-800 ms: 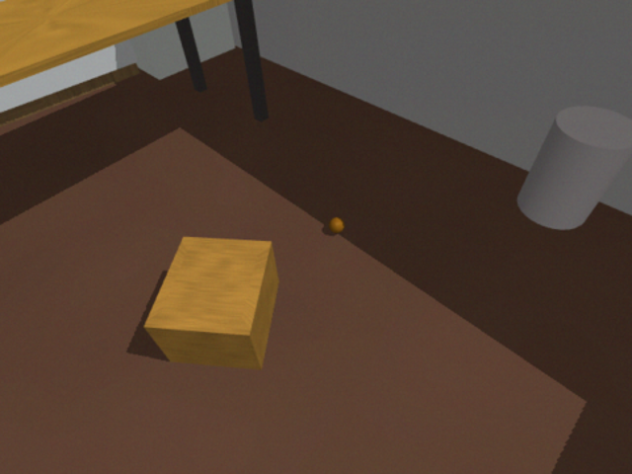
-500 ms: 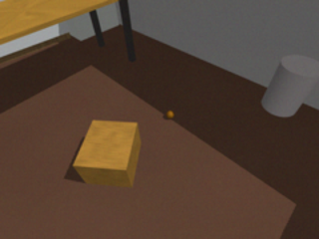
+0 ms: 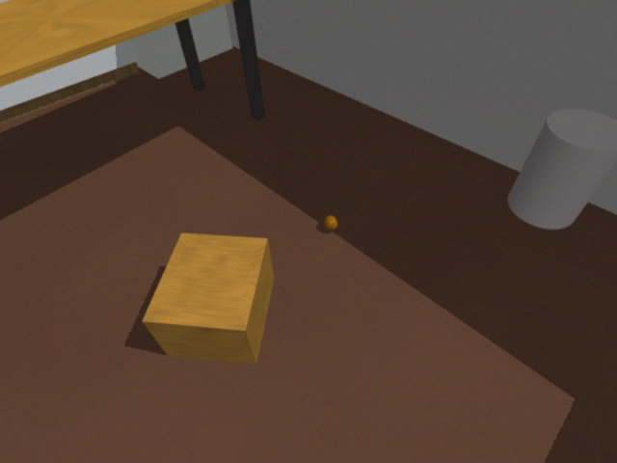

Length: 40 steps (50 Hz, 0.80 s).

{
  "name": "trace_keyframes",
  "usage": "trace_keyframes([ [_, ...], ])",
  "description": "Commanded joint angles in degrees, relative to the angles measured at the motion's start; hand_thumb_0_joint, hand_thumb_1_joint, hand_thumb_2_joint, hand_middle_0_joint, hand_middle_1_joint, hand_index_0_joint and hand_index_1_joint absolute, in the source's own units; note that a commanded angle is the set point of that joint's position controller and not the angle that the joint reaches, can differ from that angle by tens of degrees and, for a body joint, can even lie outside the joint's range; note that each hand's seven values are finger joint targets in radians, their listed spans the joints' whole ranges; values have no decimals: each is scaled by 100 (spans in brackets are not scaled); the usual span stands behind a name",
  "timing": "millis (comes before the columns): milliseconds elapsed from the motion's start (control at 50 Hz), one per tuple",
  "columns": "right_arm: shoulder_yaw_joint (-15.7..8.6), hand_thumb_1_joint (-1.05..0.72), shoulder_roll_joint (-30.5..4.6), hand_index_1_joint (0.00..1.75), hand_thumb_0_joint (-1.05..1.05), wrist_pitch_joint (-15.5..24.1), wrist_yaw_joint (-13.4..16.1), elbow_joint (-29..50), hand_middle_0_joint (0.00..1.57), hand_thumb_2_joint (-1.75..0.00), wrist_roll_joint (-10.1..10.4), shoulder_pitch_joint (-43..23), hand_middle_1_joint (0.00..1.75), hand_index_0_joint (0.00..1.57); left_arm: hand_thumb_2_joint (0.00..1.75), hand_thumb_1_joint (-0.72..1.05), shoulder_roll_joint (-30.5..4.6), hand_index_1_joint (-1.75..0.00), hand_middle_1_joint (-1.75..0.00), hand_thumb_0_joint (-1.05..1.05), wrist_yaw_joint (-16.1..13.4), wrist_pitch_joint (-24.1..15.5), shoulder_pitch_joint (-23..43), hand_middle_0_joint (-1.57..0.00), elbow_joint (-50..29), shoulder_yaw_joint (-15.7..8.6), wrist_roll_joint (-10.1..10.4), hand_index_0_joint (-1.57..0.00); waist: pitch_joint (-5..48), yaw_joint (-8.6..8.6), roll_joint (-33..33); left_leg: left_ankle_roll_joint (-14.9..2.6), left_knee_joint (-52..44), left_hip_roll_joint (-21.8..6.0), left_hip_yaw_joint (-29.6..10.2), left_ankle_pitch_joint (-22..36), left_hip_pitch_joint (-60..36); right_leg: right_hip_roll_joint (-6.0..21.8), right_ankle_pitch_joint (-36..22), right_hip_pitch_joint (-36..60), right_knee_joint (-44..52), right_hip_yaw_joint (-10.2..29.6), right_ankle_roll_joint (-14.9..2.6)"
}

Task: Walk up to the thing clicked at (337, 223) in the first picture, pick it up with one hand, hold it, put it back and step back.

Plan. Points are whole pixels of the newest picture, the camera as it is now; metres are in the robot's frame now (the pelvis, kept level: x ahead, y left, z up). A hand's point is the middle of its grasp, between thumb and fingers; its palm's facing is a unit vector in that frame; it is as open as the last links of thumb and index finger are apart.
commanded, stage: stand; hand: left
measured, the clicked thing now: (331, 222) +1.19 -0.03 -0.75
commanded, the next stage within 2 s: walk up in 0.32 s
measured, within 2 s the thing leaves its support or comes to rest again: neither
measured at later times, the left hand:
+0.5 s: hand out of the picture +0.10 +0.26 -0.15, palm faces -0.10 -0.93 -0.37, open 7.3 cm
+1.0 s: hand (224, 408) +0.25 +0.17 -0.16, palm faces -0.14 -0.93 -0.34, open 7.4 cm
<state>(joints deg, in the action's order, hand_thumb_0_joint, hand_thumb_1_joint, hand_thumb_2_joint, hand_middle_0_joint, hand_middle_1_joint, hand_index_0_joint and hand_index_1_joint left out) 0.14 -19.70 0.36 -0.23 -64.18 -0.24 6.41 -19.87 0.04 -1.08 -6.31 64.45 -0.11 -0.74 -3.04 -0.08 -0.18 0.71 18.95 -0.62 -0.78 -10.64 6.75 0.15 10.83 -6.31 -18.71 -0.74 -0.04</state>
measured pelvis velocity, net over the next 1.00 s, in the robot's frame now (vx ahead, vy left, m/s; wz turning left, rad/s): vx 0.20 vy -0.09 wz -0.16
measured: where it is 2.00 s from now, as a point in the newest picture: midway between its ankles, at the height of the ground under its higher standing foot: (369, 352)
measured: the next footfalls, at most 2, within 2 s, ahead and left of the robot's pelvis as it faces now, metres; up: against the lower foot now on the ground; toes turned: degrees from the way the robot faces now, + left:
right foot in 0.62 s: +0.16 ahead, -0.21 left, +0.00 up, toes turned -10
left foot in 1.06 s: +0.41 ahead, +0.02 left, +0.00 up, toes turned -5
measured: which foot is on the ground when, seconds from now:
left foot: down 0.00-0.64, up 0.66-1.00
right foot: down 0.00-0.36, up 0.38-0.60, down 0.62-1.00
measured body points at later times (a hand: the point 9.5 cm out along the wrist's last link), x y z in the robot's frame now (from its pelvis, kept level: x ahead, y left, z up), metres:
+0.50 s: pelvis +0.02 -0.02 -0.01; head +0.03 -0.02 +0.44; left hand +0.11 +0.31 -0.12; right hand +0.06 -0.34 -0.13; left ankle +0.00 +0.13 -0.75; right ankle +0.03 -0.15 -0.71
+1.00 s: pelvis +0.20 -0.09 -0.02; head +0.22 -0.09 +0.43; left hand +0.25 +0.22 -0.14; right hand +0.25 -0.42 -0.12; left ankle +0.34 +0.03 -0.73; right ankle +0.13 -0.20 -0.75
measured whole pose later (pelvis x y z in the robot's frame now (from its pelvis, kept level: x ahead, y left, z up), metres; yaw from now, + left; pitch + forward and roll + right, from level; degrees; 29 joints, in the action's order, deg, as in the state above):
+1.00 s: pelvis +0.20 -0.09 -0.02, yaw -9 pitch -3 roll -2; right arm -3.9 -23.5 1.4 -5.0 -52.0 -1.8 12.5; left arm -22.8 3.3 -4.3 -22.0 52.2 -3.2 -0.7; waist -3.9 2.9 1.6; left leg 0.2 39.5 -6.4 0.4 -14.1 27.0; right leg -2.2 19.6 -4.1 -26.0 -1.1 -1.2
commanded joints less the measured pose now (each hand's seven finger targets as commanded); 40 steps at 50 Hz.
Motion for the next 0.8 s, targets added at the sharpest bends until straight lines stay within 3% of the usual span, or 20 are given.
trace_keyframes([
  [0,-228,-90,-1220,30,0,156,73,335,20,-90,-20,-174,30,20,90,90,-1195,-30,-30,0,-60,-115,200,-20,-334,-204,24,-20,550,7,103,-226,-205,-661,-481,958,-124,756,-1010,175,294,599,-148],
  [280,-210,-90,-1204,30,0,152,88,338,20,-90,-13,-177,30,20,90,90,-1209,-30,-30,0,-64,-84,137,-20,-305,-208,22,-20,447,26,34,-216,-243,-667,-516,1025,-153,723,-959,147,269,525,-132],
  [300,-616,-90,-1810,30,0,286,6,681,20,-90,-152,253,30,20,90,90,-1695,-30,-30,0,125,-96,-152,-20,-764,-568,-101,-20,944,-139,-116,-588,176,-541,-500,-1904,-655,330,1740,-391,-267,651,-320],
  [320,-713,-90,-1936,30,0,325,-25,547,20,-90,-191,542,30,20,90,90,-1592,-30,-30,0,195,-68,55,-20,-781,-568,-147,-20,539,-322,207,-779,-66,-802,-885,-2993,-913,286,2518,-1554,-722,559,-344],
  [340,-768,-90,-2024,30,0,341,-29,505,20,-90,-216,778,30,20,90,90,-1401,-30,-30,0,246,-28,437,-20,-941,-538,-129,-20,17,-524,737,-978,-724,-1282,-1541,-3632,-1084,24,2114,-2612,-1718,142,-206],
  [360,-860,-90,-2176,30,0,370,-32,597,20,-90,-211,850,30,20,90,90,-1394,-30,-30,0,280,-4,603,-20,-1098,-561,-178,-20,-292,-624,991,-1364,-1212,-2103,-2301,-3637,-921,114,1792,-3191,-2779,206,-130],
  [380,-886,-90,-2247,30,0,419,-34,740,20,-90,-209,704,30,20,90,90,-1442,-30,-30,0,284,-31,560,-20,-1200,-585,-163,-20,-556,-515,722,-1552,-1328,-2448,-2593,-3370,-508,358,1637,-3324,-3181,635,-130],
  [400,-898,-90,-2204,30,0,466,-31,839,20,-90,-213,554,30,20,90,90,-1476,-30,-30,0,317,-76,397,-20,-1215,-597,-147,-20,-543,-353,544,-1602,-1314,-2489,-2575,-3011,-489,604,1444,-3210,-3218,803,-157],
  [420,-859,-90,-2029,30,0,485,-42,923,20,-90,-223,500,30,20,90,90,-1544,-30,-30,0,365,-122,321,-20,-1221,-623,-129,-20,-384,-265,320,-1501,-1212,-2212,-2214,-2666,-557,644,1342,-3055,-3136,825,-130],
  [460,-842,-90,-1924,30,0,496,-86,1145,20,-90,-255,208,30,20,90,90,-1446,-30,-30,0,485,-126,-84,-20,-1242,-629,-101,-20,-123,-88,702,-1340,-1078,-1846,-1317,-2298,-599,633,1347,-2720,-2651,489,-67],
  [500,-888,-90,-1972,30,0,491,-148,1305,20,-90,-281,-119,30,20,90,90,-1401,-30,-30,0,560,-107,-362,-20,-1232,-655,-99,-20,-174,85,1156,-1129,-885,-1570,-647,-1973,88,622,1043,-1807,-2199,188,-36],
  [540,-859,-90,-1891,30,0,441,-181,1391,20,-90,-282,-223,30,20,90,90,-1414,-30,-30,0,562,-120,-551,-20,-1203,-712,-90,-20,-151,177,1103,-942,-526,-1197,-93,-1843,649,429,588,-955,-1659,-99,-28],
  [580,-828,-90,-1778,30,0,371,-187,1458,20,-90,-253,-351,30,20,90,90,-1457,-30,-30,0,492,-149,-1305,-20,-951,-787,-114,-20,54,560,506,-794,615,-921,346,-2030,1285,166,-119,240,-1229,-433,-3],
  [600,-756,-90,-1552,30,0,317,-180,1445,20,-90,-276,-132,30,20,90,90,-1727,-30,-30,0,418,-195,-1861,-20,-757,-901,-139,-20,334,724,-408,-687,1891,-666,529,-2154,1906,17,176,1218,-1295,-302,-21],
  [620,-602,-90,-1173,30,0,295,-187,1494,20,-90,-246,136,30,20,90,90,-2103,-30,-30,0,306,-238,-2427,-20,-747,-1039,-172,-20,454,996,-1755,-547,3542,-126,918,-2498,2708,413,1537,1693,-490,637,-218],
  [640,-529,-90,-1037,30,0,247,-214,1623,20,-90,-143,283,30,20,90,90,-2446,-30,-30,0,244,-287,-2273,-20,-1005,-1072,-187,-20,303,844,-2158,-261,4621,218,399,-2491,3304,1725,3702,1073,850,3414,-689],
  [660,-668,-90,-1601,30,0,216,-195,1597,20,-90,-149,263,30,20,90,90,-2596,-30,-30,0,269,-290,-1621,-20,-1256,-1011,-128,-20,-145,543,-1396,-184,4709,-117,-54,-2159,2932,2301,4410,24,1369,4473,-1264],
  [680,-759,-90,-1868,30,0,247,-201,1544,20,-90,-152,203,30,20,90,90,-2606,-30,-30,0,274,-278,-1219,-20,-1403,-994,-59,-20,-554,395,-1058,-190,4702,-431,-208,-1941,2877,2305,4242,-461,1338,4432,-1514],
  [740,-678,-90,-1681,30,0,262,-240,1240,20,-90,-24,769,30,20,90,90,-2042,-30,-30,0,209,-360,-1054,-20,-1474,-844,42,-20,-206,121,-669,-307,4336,-660,-305,-1044,2537,1503,2164,-197,742,2505,-1124],
  [780,-681,-90,-1577,30,0,237,-301,1288,20,-90,-72,863,30,20,90,90,-1947,-30,-30,0,206,-410,-1144,-20,-1475,-783,47,-20,-188,102,-693,-273,3949,-662,-201,-782,2284,1323,1642,-414,702,2025,-1129],
])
